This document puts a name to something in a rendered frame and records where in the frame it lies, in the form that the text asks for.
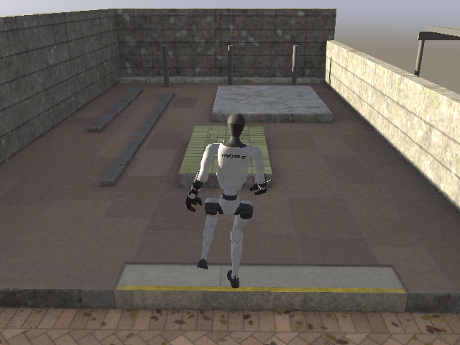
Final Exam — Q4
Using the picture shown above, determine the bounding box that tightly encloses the robot left thigh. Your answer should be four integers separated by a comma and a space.
205, 198, 219, 228

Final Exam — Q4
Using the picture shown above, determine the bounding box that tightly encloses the humanoid robot head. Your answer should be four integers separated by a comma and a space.
222, 114, 246, 148

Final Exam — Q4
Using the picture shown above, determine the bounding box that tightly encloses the robot right hand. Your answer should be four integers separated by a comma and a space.
250, 184, 267, 195

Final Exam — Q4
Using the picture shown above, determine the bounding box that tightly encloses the right robot forearm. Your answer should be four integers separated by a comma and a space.
258, 174, 267, 190

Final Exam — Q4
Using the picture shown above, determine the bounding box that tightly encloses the robot right upper arm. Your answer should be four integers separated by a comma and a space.
249, 146, 266, 185

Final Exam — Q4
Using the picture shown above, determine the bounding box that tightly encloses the robot left hand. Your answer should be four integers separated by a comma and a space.
185, 196, 202, 212

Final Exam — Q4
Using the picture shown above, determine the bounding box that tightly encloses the robot left upper arm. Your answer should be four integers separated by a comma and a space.
197, 143, 220, 183

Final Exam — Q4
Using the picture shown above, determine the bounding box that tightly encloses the left robot forearm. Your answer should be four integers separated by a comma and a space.
188, 171, 203, 199

